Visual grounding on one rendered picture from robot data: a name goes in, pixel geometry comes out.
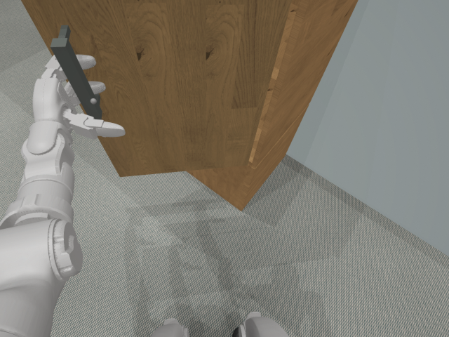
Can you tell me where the robot left shin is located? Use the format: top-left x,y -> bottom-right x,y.
163,318 -> 179,325

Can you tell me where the robot left upper arm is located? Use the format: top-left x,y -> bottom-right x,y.
0,218 -> 83,337

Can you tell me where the robot left hand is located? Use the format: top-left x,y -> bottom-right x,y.
32,55 -> 126,140

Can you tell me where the cupboard door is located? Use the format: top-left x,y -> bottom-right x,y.
21,0 -> 292,177

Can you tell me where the robot shin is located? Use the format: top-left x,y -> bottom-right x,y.
163,318 -> 179,325
244,312 -> 261,322

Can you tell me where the left robot forearm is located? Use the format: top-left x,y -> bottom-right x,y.
0,121 -> 75,230

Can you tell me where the handle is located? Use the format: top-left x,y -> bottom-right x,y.
51,25 -> 102,119

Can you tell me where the robot right shin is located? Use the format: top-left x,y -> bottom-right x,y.
244,312 -> 261,322

